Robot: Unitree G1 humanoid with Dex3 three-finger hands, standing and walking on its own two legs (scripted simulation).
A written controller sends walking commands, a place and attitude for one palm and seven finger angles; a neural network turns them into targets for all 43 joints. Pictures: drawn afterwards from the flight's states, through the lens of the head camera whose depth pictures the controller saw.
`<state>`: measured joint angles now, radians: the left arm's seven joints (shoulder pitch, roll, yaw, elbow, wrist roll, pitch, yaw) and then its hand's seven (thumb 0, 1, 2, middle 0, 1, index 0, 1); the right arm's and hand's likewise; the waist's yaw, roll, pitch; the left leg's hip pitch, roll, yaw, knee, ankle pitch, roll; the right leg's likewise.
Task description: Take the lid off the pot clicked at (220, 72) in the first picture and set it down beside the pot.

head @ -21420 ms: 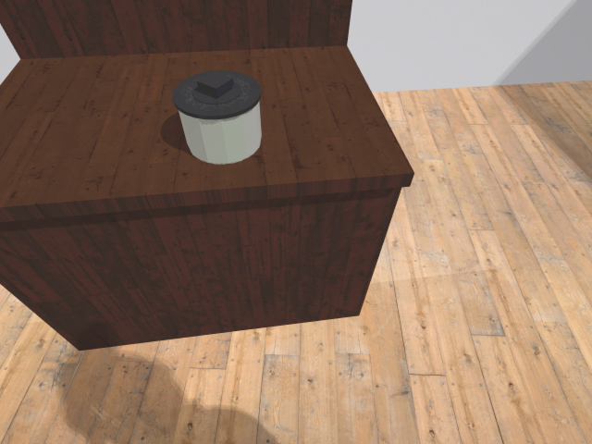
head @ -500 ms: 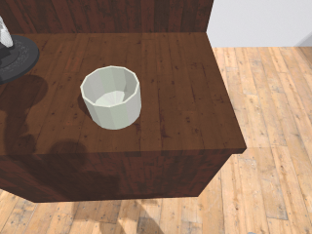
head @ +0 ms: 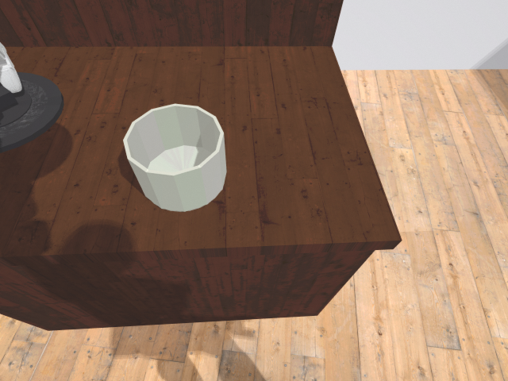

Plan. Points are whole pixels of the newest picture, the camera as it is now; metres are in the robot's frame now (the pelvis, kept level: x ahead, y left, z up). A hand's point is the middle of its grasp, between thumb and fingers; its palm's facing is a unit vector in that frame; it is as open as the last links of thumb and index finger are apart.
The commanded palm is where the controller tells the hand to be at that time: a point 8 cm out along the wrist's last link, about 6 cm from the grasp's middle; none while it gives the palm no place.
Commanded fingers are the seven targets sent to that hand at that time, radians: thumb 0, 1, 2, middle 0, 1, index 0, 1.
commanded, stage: lower the lid onto the table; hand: left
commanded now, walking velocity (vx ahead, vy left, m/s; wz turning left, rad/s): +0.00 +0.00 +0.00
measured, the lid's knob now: out of the picture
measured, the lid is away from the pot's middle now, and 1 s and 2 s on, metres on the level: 0.24 0.22 0.24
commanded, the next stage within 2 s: none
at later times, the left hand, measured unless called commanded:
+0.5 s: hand out of the picture +0.45 +0.33 +0.17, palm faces -0.39 -0.14 -0.91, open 7.3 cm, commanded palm +0.48 +0.34 +0.25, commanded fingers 0.00 0.52 1.09 -0.69 -0.97 -0.78 -1.02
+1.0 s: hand (18, 126) +0.46 +0.33 +0.14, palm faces -0.43 -0.17 -0.89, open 7.3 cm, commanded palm +0.48 +0.34 +0.22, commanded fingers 0.00 0.52 1.09 -0.69 -0.97 -0.78 -1.02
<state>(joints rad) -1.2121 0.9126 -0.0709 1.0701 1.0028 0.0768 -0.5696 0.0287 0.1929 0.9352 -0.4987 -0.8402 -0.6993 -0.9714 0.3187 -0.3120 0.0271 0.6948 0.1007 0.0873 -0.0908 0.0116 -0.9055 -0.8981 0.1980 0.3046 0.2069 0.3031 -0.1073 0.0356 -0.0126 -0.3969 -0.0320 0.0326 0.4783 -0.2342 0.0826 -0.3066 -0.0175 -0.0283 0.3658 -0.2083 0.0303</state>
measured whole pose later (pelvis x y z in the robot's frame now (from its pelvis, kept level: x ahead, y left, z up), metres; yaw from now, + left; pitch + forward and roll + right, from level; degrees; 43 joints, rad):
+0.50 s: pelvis +0.00 +0.00 +0.00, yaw +0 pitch +9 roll -3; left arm -1.17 0.88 -0.08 1.09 0.99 0.01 -0.55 0.03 0.20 0.94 -0.50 -0.84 -0.70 -0.97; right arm 0.31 -0.31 0.03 0.69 0.10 0.09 -0.09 0.01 -0.90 -0.90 0.20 0.30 0.21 0.30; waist -0.11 0.03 -0.02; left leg -0.43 -0.03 0.03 0.51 -0.24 0.08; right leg -0.33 -0.02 -0.03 0.39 -0.21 0.03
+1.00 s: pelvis +0.00 +0.00 -0.01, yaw -1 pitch +11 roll -3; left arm -1.12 0.88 -0.03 1.15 0.98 -0.05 -0.52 0.03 0.20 0.94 -0.49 -0.84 -0.70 -0.97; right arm 0.33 -0.31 0.03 0.70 0.10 0.09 -0.10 0.01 -0.90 -0.90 0.20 0.30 0.21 0.30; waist -0.13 0.03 -0.04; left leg -0.47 -0.02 0.04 0.55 -0.27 0.09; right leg -0.38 -0.01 -0.02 0.42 -0.23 0.04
